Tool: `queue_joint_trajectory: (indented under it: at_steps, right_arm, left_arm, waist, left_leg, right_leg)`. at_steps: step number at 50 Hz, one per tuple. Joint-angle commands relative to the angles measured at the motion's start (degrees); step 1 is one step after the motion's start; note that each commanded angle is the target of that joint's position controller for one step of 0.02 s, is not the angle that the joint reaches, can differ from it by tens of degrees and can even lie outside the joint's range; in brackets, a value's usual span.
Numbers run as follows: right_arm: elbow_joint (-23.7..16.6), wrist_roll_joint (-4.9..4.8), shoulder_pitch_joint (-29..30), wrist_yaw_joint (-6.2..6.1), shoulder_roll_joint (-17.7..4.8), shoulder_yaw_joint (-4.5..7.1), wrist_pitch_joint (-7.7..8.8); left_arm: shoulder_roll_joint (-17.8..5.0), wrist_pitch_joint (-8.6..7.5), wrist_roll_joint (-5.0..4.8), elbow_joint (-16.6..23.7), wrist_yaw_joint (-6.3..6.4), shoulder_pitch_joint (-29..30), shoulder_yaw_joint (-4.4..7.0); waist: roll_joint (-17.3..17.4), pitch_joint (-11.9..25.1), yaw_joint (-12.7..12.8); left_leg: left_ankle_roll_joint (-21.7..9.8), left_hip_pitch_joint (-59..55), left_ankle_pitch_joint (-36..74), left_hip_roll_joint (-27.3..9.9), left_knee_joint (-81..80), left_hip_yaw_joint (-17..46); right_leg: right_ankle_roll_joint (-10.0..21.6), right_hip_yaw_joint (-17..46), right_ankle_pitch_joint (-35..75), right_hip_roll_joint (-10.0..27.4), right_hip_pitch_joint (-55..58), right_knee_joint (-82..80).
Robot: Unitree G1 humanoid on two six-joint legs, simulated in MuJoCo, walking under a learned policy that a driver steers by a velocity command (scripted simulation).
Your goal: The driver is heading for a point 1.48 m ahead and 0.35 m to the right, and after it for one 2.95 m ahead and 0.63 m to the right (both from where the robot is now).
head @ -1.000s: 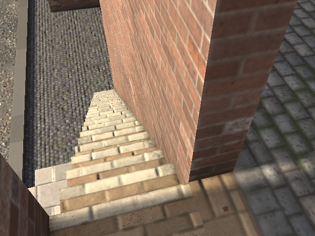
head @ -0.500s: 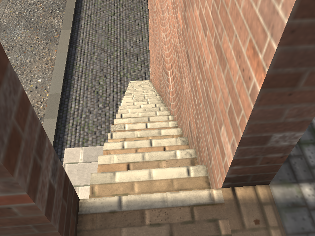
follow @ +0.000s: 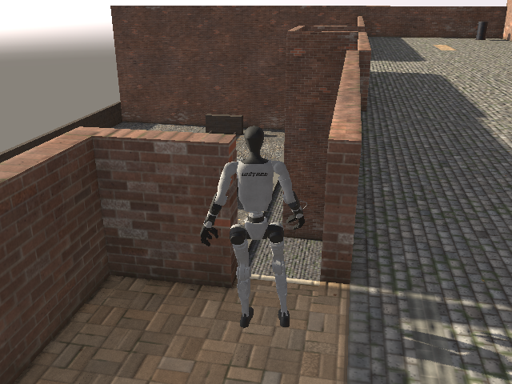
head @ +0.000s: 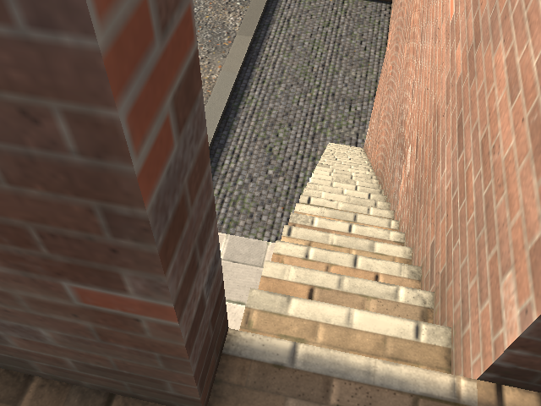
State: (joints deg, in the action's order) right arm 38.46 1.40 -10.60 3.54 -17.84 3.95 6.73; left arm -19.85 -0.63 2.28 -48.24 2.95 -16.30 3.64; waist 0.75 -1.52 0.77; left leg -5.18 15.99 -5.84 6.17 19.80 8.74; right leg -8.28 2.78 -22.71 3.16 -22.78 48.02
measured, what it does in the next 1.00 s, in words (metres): steps on the spot: right foot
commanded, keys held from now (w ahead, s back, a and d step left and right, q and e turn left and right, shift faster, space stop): no key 0.16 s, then w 0.60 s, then no key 0.24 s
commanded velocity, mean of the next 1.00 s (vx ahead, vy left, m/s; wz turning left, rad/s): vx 0.01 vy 0.05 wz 0.08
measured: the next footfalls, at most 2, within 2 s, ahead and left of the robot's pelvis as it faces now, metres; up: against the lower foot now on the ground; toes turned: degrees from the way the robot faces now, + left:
right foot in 0.18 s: +0.03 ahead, -0.18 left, +0.00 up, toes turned +1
right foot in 1.44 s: +0.03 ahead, -0.21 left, +0.00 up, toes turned -11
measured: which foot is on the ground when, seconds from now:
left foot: down 0.00-1.00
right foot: up 0.00-0.16, down 0.18-1.00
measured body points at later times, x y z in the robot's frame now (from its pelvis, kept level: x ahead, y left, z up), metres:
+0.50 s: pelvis +0.02 -0.06 -0.01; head +0.03 -0.06 +0.44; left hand +0.18 +0.19 -0.11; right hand +0.13 -0.32 -0.13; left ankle +0.04 +0.07 -0.75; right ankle -0.01 -0.18 -0.75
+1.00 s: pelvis +0.04 -0.02 -0.02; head +0.07 -0.01 +0.43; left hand +0.14 +0.27 -0.13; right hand +0.20 -0.26 -0.12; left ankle +0.04 +0.07 -0.75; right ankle -0.01 -0.18 -0.75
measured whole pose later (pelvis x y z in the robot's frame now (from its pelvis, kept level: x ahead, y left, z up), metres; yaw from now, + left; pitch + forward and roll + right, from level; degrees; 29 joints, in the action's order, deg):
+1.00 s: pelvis +0.04 -0.02 -0.02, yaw +2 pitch +1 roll +0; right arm 43.8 -1.2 -10.6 6.1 -17.2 -0.3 3.7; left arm -17.2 -3.7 -0.3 -50.2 -2.6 -8.5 2.5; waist -0.7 -1.8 2.8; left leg -3.1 16.2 -15.7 6.2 31.4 5.5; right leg -4.5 0.0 -20.5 4.7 -9.4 29.0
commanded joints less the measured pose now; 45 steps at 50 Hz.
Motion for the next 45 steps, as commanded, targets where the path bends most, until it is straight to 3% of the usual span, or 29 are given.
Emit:
queue_joint_trajectory:
  at_steps: [1, 4, 6, 7, 8, 9, 10, 11, 12, 13, 14, 15, 16, 18, 21, 22, 23, 24, 26, 32, 36, 38, 39, 40, 42, 45]
  right_arm:
    - [-3.7, -0.58, -3.1, -1.1, -6.9, 1.68, 0.06]
    - [-4.5, -1.09, -1.6, -1.39, -7.7, 1.34, -0.33]
    - [-4.5, -1.31, 0.2, -0.85, -7.6, 0.79, -1.1]
    - [-4.0, -1.74, 1.2, -0.15, -7.1, 0.23, -1.87]
    - [-2.8, -1.58, 0.2, 0.67, -6.2, -0.55, -2.56]
    - [-1.4, -1.72, -1.0, 1.35, -2.9, -2.24, -3.15]
    - [-0.6, -2.68, -4.5, 1.76, 1.6, -3.77, -3.51]
    - [-0.5, -1.54, -9.6, 1.23, 0.4, -2.77, -3.01]
    - [0.6, -1.18, -6.9, 0.17, -4.2, -1.48, -3.56]
    - [0.3, -1.36, -4.0, -0.19, -4.3, -1.56, -4.06]
    - [0.8, -1.57, -3.6, -0.35, -5.4, -1.29, -4.24]
    - [0.9, -1.26, -4.1, -0.63, -4.9, -1.39, -4.28]
    - [1.4, -1.31, -4.2, -0.79, -4.7, -1.6, -4.11]
    - [1.8, -1.66, -3.4, -1.4, -4.6, -1.61, -3.95]
    - [2.1, -1.54, -3.2, -2.2, -3.9, -1.87, -3.96]
    - [2.0, -1.49, -3.3, -2.28, -3.4, -2.0, -3.94]
    - [2.7, -1.17, -4.1, -2.35, -3.1, -2.15, -3.95]
    - [2.9, -1.17, -4.7, -2.09, -4.9, -1.39, -3.93]
    - [2.7, -1.11, -4.3, -2.03, -6.2, -0.96, -3.78]
    - [1.8, -1.11, -4.2, -2.79, -7.1, -0.86, -4.02]
    - [1.8, -1.11, -5.5, -3.15, -7.7, -0.58, -4.01]
    - [1.4, -1.9, -5.8, -2.84, -9.2, -0.33, -4.04]
    - [2.2, -2.69, -7.8, -1.72, -5.2, -2.05, -3.07]
    - [1.0, -3.65, -2.7, -0.56, -3.9, -2.97, -2.9]
    - [0.9, -3.32, -1.5, 1.49, -7.4, -2.27, -2.54]
    - [2.3, -2.74, -2.6, 2.39, -9.2, -1.8, -2.4]
  left_arm:
    - [-4.9, -1.17, -0.05, 3.2, -0.06, 0.7, 0.14]
    - [-4.1, -2.31, 0.03, 3.3, -1.43, 0.4, -0.8]
    - [-3.4, -2.92, -1.08, 3.0, -2.55, -0.7, -1.26]
    - [-3.1, -3.15, -2.02, 2.8, -3.31, -1.4, -1.43]
    - [-2.8, -3.29, -2.63, 3.2, -3.89, -0.2, -1.65]
    - [-1.5, -3.77, -2.9, 4.5, -4.73, -0.7, -2.23]
    - [-0.8, -4.85, -2.72, 4.7, -5.61, -3.7, -3.26]
    - [-4.9, -5.28, -2.84, 5.6, -6.89, 3.2, -2.47]
    - [-5.5, -4.75, -3.22, 5.9, -7.73, 7.2, -1.48]
    - [-4.9, -4.55, -3.53, 6.2, -8.69, 7.8, -1.42]
    - [-3.1, -4.64, -3.32, 6.5, -9.12, 8.5, -1.8]
    - [-2.5, -4.9, -3.19, 6.8, -9.38, 9.3, -1.87]
    - [-3.4, -5.08, -3.0, 7.2, -9.33, 9.6, -1.14]
    - [-3.0, -5.68, -2.72, 7.9, -8.86, 9.5, -0.56]
    - [-2.0, -5.8, -3.19, 8.5, -8.45, 9.9, 0.16]
    - [-1.6, -5.73, -2.94, 9.3, -8.55, 11.5, 0.32]
    - [-0.8, -5.78, -3.37, 9.4, -8.41, 12.2, 0.42]
    - [-1.8, -5.8, -3.19, 9.2, -8.44, 12.2, 0.82]
    - [-3.3, -5.88, -2.8, 9.5, -7.89, 12.0, 1.9]
    - [-4.8, -5.52, -2.33, 10.4, -5.67, 12.4, 3.59]
    - [-5.4, -5.2, -2.25, 9.6, -4.54, 13.3, 3.69]
    - [-5.2, -5.15, -2.21, 9.1, -4.06, 12.5, 3.34]
    - [-1.8, -4.35, -2.25, 7.2, -4.94, 9.9, 2.13]
    - [-0.9, -4.29, -2.36, 7.4, -5.68, 12.2, 1.47]
    - [-3.3, -3.78, -2.62, 5.7, -6.21, 9.8, 1.87]
    - [-4.1, -3.42, -2.37, 3.5, -6.19, 8.9, 1.3]
  waist:
    - [4.7, 7.6, -3.1]
    - [5.0, 6.8, -2.1]
    - [3.1, 6.8, -0.5]
    - [1.9, 6.5, 1.0]
    - [2.0, 6.4, 1.4]
    - [1.6, 8.4, 3.1]
    - [-2.5, 9.9, 3.4]
    - [-4.7, 5.1, -3.0]
    - [0.7, 4.0, -3.1]
    - [-1.1, 2.7, -1.9]
    - [-2.4, 1.6, -1.6]
    - [-3.9, 0.9, -2.2]
    - [-3.4, 1.4, -1.7]
    - [-3.1, 2.2, -0.3]
    - [-3.4, 2.8, 0.1]
    - [-3.3, 3.0, -0.3]
    - [-3.7, 3.4, -0.4]
    - [-3.9, 3.7, -0.5]
    - [-4.0, 4.5, 0.3]
    - [-4.9, 5.0, 2.0]
    - [-4.2, 5.2, 1.6]
    - [-2.5, 6.9, 1.9]
    - [-1.2, 7.4, 1.5]
    - [-0.7, 3.5, 2.9]
    - [-0.9, 7.2, 3.4]
    - [0.0, 6.6, 2.2]
  left_leg:
    - [-11.3, -10.1, -5.0, -18.5, -4.4, 18.4]
    - [-10.1, -5.0, -8.2, -16.6, -4.2, 18.2]
    - [-9.0, -2.2, -6.7, -15.3, -2.0, 17.6]
    - [-8.3, -0.6, -4.9, -14.4, -0.6, 17.2]
    - [-7.2, 2.1, -1.8, -13.9, -0.2, 17.9]
    - [-3.4, 6.8, -4.4, -12.8, 1.6, 17.9]
    - [4.3, 12.0, -14.6, -7.8, 6.8, 12.2]
    - [9.4, 10.5, -13.4, -4.5, 7.5, 2.9]
    - [9.7, 2.0, -9.7, -6.4, 6.4, 0.0]
    - [9.2, 0.2, -7.3, -5.4, 5.2, 0.4]
    - [8.9, 1.1, -7.3, -5.5, 5.6, 0.1]
    - [8.4, 2.5, -7.2, -5.6, 5.7, 0.2]
    - [7.5, 3.4, -6.4, -5.6, 5.9, 0.1]
    - [7.0, 5.4, -4.2, -6.3, 6.3, 0.6]
    - [7.3, 6.1, -2.2, -6.7, 7.0, -0.2]
    - [7.5, 5.6, -1.9, -6.8, 7.0, -0.5]
    - [7.5, 5.1, -1.3, -7.1, 7.0, -0.8]
    - [7.2, 5.0, 1.1, -6.7, 8.1, -1.2]
    - [6.3, 5.2, 4.4, -6.4, 9.5, -1.8]
    - [3.3, 4.5, 9.3, -5.8, 11.7, -2.6]
    - [0.8, 1.0, 11.4, -5.6, 10.8, -2.8]
    - [-2.9, -1.7, 14.6, -7.1, 8.8, 0.2]
    - [-3.4, -5.0, -1.8, -8.3, 5.6, 3.8]
    - [-2.9, -1.7, 7.6, -9.3, 5.6, 6.3]
    - [-1.5, -2.9, 15.6, -10.2, 6.9, 7.1]
    - [0.8, -5.3, 15.4, -9.6, 7.2, 5.9]
  right_leg:
    - [0.1, 0.4, -1.7, 1.2, -5.6, -2.6]
    - [1.3, -1.4, -2.1, 0.2, -1.0, -9.1]
    - [2.0, -3.1, 3.1, -0.6, 4.1, -17.9]
    - [2.6, -4.2, 10.6, -1.0, 8.0, -25.9]
    - [3.6, -3.7, 16.4, -0.7, 12.7, -29.7]
    - [5.9, -1.1, 20.9, 2.7, 20.0, -29.4]
    - [13.3, 6.9, 28.4, 11.9, 26.1, -30.0]
    - [21.3, 13.7, 24.0, 17.3, 15.9, -31.0]
    - [18.1, 7.6, 9.2, 11.8, 8.2, -29.8]
    - [14.2, 4.9, 2.3, 6.9, 4.8, -29.9]
    - [12.9, 5.2, -0.3, 6.0, 4.6, -30.4]
    - [12.3, 5.0, -0.7, 6.1, 5.6, -30.2]
    - [12.4, 4.6, 0.6, 6.5, 7.6, -29.3]
    - [13.9, 5.6, 5.4, 7.9, 11.7, -28.0]
    - [15.0, 5.5, 11.7, 8.4, 15.0, -26.2]
    - [14.8, 5.2, 13.5, 8.3, 15.1, -25.5]
    - [14.1, 4.8, 13.9, 7.8, 15.4, -24.7]
    - [14.3, 4.4, 16.0, 7.2, 15.3, -23.4]
    - [14.9, 3.8, 19.5, 7.0, 16.2, -21.9]
    - [15.9, 3.1, 22.6, 7.3, 16.1, -20.5]
    - [15.2, 2.3, 18.5, 6.7, 12.9, -21.0]
    - [12.9, -0.3, 15.8, 4.1, 12.0, -19.0]
    - [9.0, -0.8, -1.4, 3.0, 10.2, -20.4]
    - [6.1, -1.4, 9.0, 2.7, 9.9, -18.6]
    - [3.4, -1.9, 15.6, 2.5, 14.7, -17.9]
    - [3.5, -2.7, 15.0, 2.2, 13.4, -19.1]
